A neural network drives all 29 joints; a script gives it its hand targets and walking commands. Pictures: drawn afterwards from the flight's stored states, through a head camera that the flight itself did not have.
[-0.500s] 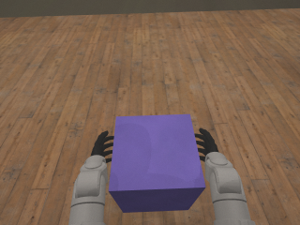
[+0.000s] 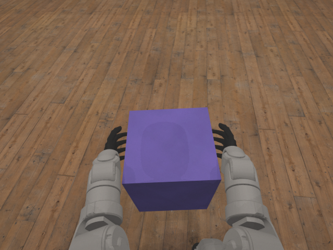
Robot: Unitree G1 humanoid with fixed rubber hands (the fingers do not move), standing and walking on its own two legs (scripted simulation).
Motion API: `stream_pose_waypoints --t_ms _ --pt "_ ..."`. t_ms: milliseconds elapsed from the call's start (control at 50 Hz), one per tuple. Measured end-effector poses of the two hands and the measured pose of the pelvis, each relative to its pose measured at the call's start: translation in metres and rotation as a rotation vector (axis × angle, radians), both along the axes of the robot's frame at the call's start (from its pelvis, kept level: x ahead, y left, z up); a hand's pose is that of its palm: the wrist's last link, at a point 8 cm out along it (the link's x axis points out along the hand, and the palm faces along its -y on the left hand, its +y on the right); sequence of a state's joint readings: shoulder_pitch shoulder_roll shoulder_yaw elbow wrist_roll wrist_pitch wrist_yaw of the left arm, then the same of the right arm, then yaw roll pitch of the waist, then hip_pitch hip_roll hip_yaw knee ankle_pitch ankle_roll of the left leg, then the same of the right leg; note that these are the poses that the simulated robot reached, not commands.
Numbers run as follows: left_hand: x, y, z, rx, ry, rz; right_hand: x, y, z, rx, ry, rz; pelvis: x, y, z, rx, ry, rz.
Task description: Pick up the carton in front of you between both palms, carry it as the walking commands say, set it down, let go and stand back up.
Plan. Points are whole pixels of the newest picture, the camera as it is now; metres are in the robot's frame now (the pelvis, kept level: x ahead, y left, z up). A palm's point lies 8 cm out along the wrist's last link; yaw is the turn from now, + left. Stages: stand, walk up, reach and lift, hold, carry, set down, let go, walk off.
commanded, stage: set down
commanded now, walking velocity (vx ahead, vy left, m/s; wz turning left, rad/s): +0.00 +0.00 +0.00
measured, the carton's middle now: (170, 163) +0.34 +0.00 -0.06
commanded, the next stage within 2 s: none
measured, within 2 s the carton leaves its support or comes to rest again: neither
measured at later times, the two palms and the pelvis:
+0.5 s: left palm (130, 162) +0.42 +0.14 -0.18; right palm (214, 168) +0.38 -0.15 -0.18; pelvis -0.02 +0.00 -0.10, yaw +2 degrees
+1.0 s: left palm (143, 167) +0.47 +0.12 -0.32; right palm (213, 175) +0.42 -0.18 -0.33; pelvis -0.04 +0.02 -0.22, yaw +3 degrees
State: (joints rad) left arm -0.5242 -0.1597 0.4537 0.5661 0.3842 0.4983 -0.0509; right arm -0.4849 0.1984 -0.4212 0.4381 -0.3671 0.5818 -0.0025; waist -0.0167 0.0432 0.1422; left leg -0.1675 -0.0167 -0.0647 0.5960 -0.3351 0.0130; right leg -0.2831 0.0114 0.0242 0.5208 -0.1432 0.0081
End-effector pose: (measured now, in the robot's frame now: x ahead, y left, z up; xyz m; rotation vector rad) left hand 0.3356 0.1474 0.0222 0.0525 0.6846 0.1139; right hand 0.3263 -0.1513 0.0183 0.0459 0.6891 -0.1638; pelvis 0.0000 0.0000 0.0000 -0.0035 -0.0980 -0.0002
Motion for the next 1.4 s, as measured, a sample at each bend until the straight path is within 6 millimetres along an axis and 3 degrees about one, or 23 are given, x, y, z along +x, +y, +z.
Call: stream_pose_waypoints --t_ms 140,320,400,660,860,1400 --pt "0.021 0.004 -0.043 0.028 0.018 -0.004 0.025 0.004 -0.044 -0.007 0.016 0.021 -0.013 -0.011 -0.017 0.004 0.141 0.009" --pt "0.046 0.001 -0.142 0.026 0.010 -0.054 0.032 0.002 -0.146 -0.028 0.010 -0.015 -0.023 -0.012 -0.053 0.010 0.434 0.022" --pt "0.061 -0.001 -0.177 0.003 -0.012 -0.070 0.039 0.000 -0.180 -0.016 -0.014 -0.054 -0.025 -0.007 -0.075 0.006 0.558 0.023" --pt "0.102 -0.011 -0.234 -0.052 -0.009 -0.075 0.068 -0.008 -0.236 -0.012 -0.014 -0.103 -0.021 0.013 -0.139 -0.004 0.800 0.026" --pt "0.120 -0.023 -0.300 -0.047 0.007 -0.103 0.081 -0.019 -0.297 -0.031 0.004 -0.114 -0.030 0.019 -0.187 -0.003 0.910 0.029" --pt "0.171 -0.052 -0.463 0.003 0.030 -0.203 0.111 -0.044 -0.465 -0.035 0.032 -0.167 -0.059 0.008 -0.306 -0.013 0.938 0.050"
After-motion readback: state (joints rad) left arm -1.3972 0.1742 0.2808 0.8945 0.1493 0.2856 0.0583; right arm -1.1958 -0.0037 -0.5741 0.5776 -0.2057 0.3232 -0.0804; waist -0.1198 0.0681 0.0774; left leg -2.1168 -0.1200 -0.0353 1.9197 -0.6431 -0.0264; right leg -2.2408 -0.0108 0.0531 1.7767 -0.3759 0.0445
